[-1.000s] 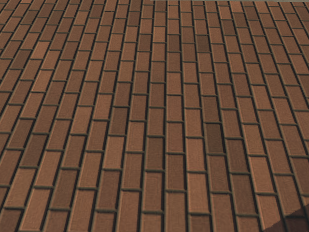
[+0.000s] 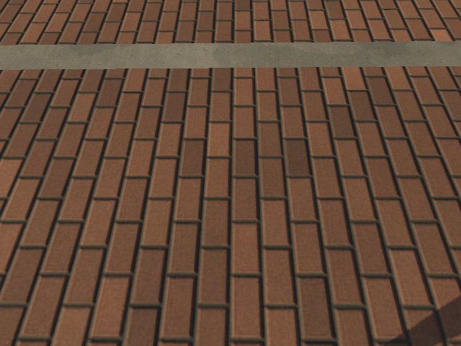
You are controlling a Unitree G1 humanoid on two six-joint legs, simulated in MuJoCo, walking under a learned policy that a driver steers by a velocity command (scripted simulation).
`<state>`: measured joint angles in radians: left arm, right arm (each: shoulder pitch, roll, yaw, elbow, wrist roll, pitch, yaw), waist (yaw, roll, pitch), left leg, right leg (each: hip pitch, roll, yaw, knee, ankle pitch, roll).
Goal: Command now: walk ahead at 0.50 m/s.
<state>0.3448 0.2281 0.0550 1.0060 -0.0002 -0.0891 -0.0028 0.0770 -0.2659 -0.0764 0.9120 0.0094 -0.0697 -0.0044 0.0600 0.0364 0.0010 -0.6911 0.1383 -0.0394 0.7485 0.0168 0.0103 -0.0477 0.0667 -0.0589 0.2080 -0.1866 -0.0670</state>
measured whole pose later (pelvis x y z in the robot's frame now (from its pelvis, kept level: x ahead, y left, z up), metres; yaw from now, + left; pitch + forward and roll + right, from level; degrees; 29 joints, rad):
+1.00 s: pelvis +0.58 +0.00 +0.00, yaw +1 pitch +1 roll -1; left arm 0.27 0.24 0.06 0.98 0.01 -0.09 -0.02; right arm 0.17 -0.28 -0.07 0.94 0.02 -0.07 -0.01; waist 0.03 0.04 0.01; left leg -0.63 0.12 -0.03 1.04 -0.22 0.03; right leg -0.17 0.06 -0.08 0.31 -0.15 -0.07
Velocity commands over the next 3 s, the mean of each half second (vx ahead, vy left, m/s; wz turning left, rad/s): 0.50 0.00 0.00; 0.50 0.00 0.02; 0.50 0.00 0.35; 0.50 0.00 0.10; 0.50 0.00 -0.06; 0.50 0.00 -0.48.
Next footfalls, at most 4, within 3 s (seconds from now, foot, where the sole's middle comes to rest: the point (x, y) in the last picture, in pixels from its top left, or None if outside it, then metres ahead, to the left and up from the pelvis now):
0.20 left None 0.31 0.15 -0.79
0.76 right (287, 308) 0.62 -0.08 -0.79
1.32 left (212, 223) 0.92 0.17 -0.79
1.84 right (253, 148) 1.29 0.03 -0.79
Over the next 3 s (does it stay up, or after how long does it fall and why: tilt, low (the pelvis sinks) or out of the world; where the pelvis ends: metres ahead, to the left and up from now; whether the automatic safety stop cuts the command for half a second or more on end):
stays up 1.72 0.22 -0.03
